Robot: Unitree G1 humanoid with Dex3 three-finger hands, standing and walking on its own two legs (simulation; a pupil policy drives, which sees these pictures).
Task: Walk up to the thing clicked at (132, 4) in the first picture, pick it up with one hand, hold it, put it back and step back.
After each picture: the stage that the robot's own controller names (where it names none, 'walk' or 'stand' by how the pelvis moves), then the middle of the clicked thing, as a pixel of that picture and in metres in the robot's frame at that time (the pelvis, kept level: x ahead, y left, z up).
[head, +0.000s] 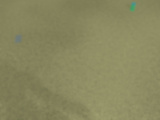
stand; (132, 6) +2.25 -0.72 -0.72
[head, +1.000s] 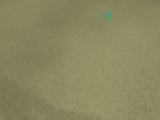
walk; (108, 16) +2.20 -0.20 -0.69
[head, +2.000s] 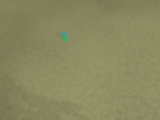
walk; (64, 36) +1.54 +0.36 -0.72
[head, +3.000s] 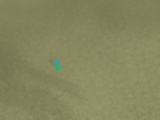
walk; (57, 65) +1.02 +0.38 -0.72
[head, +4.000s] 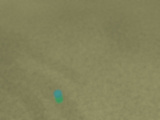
walk; (58, 96) +0.66 +0.26 -0.69
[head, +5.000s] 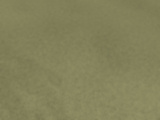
walk; out of the picture +0.43 +0.23 -0.71
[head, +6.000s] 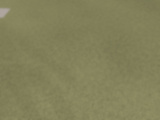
stand; out of the picture +0.37 +0.26 -0.72
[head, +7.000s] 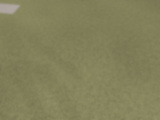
stand; out of the picture +0.37 +0.23 -0.72
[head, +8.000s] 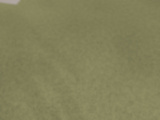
stand; out of the picture +0.41 +0.20 -0.72
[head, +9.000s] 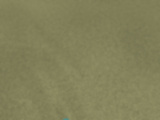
stand; out of the picture +0.39 +0.16 -0.72
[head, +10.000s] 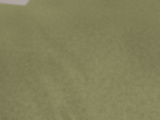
stand; out of the picture +0.40 +0.17 -0.72
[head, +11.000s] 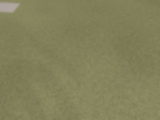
stand; out of the picture +0.38 +0.19 -0.72
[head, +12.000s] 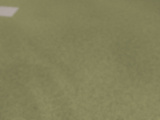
stand; out of the picture +0.35 +0.20 -0.73
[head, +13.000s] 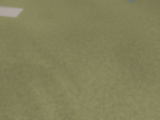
stand; out of the picture +0.37 +0.18 -0.73
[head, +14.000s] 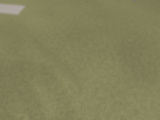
stand; out of the picture +0.37 +0.17 -0.73
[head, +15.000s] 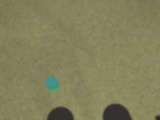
go down; (52, 84) +0.43 +0.17 -0.49
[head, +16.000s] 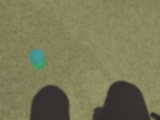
go down; (38, 60) +0.48 +0.19 -0.32
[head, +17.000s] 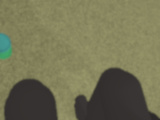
close in; (1, 47) +0.47 +0.22 -0.26
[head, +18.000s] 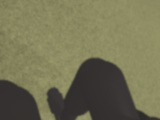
close; out of the picture +0.46 +0.25 -0.24
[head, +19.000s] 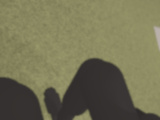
lift; out of the picture +0.45 +0.25 -0.24
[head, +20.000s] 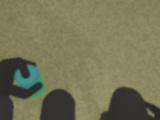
lift; (31, 82) +0.33 +0.20 -0.09
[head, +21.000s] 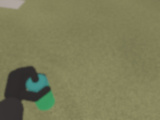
hold; (41, 92) +0.33 +0.17 +0.02
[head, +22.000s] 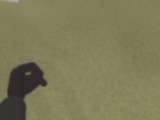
hold; out of the picture +0.16 +0.05 -0.64
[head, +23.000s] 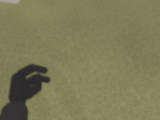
stand; out of the picture +0.03 +0.01 -0.70
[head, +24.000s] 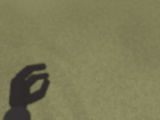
hold; out of the picture +0.04 +0.01 -0.67
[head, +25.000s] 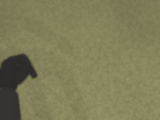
crouch; out of the picture +0.08 +0.00 -0.61
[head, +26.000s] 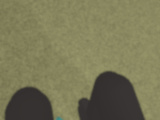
lower; out of the picture +0.14 +0.00 -0.31
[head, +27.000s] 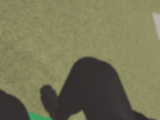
lower; out of the picture +0.18 -0.01 -0.27
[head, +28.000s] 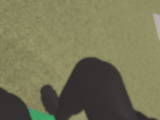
lower; out of the picture +0.18 -0.01 -0.26
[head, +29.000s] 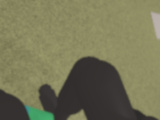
lower; (34, 118) +0.19 -0.01 -0.27
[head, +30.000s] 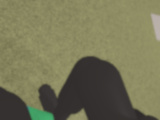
lower; (34, 118) +0.19 -0.01 -0.27
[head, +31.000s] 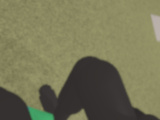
loosen; (34, 119) +0.19 -0.01 -0.27
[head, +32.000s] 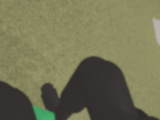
rise; (36, 116) +0.19 -0.01 -0.27
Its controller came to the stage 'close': yes
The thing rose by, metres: 0.69
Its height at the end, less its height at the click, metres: -0.02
